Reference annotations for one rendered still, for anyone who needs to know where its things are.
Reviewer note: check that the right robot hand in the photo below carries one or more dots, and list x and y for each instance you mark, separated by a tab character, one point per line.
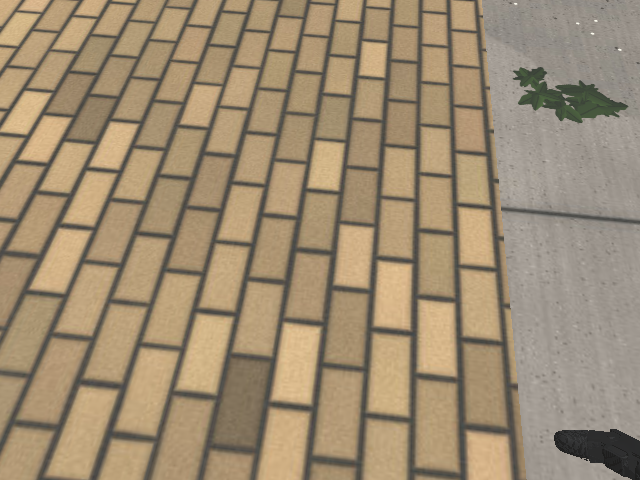
617	450

